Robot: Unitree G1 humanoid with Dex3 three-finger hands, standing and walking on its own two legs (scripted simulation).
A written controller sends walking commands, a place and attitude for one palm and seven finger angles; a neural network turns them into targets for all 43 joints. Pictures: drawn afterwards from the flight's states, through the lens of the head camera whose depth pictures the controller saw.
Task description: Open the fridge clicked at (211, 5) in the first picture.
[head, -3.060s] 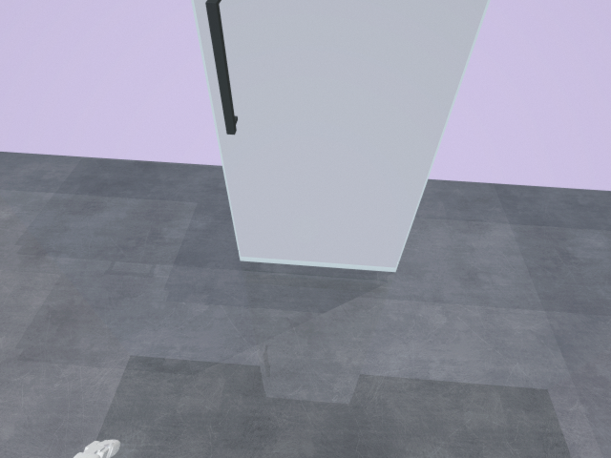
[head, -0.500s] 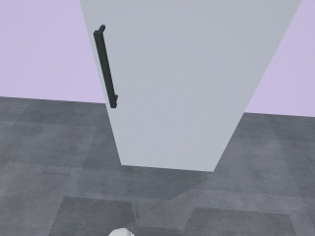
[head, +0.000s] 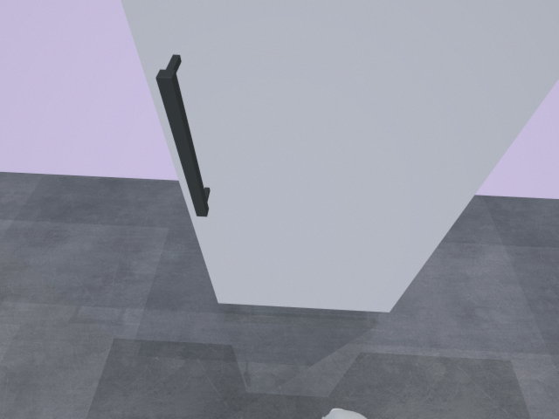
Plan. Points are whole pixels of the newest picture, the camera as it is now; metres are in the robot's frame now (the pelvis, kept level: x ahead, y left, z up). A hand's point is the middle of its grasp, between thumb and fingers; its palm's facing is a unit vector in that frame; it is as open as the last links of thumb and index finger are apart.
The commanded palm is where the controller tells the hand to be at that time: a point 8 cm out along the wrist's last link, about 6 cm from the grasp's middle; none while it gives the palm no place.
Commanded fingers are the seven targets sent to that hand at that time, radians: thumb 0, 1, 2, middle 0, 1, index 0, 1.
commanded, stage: come to a stop and stand still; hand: left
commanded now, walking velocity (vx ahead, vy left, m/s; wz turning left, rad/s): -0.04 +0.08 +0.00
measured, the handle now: (191, 148) +0.51 +0.18 +0.08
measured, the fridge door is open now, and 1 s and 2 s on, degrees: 0 0 0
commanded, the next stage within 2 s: look again from close up in 1.16 s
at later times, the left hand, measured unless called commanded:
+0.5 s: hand out of the picture +0.00 +0.16 -0.17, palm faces +0.12 -0.97 -0.20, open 7.4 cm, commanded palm none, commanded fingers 0.00 0.90 0.90 -0.20 -0.30 -0.20 -0.30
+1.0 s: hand out of the picture -0.06 +0.15 -0.17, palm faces +0.08 -0.98 -0.16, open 7.4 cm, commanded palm none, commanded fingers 0.00 0.90 0.90 -0.20 -0.30 -0.20 -0.30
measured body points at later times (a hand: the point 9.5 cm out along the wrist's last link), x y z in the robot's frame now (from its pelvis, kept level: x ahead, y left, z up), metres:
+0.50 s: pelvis -0.04 -0.02 +0.00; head -0.03 -0.02 +0.45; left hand -0.01 +0.21 -0.16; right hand -0.01 -0.25 -0.16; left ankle -0.07 +0.10 -0.74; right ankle +0.02 -0.13 -0.74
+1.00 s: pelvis -0.03 -0.01 +0.00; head -0.03 -0.01 +0.45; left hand -0.06 +0.20 -0.16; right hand -0.04 -0.22 -0.16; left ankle -0.07 +0.10 -0.74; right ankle +0.02 -0.13 -0.74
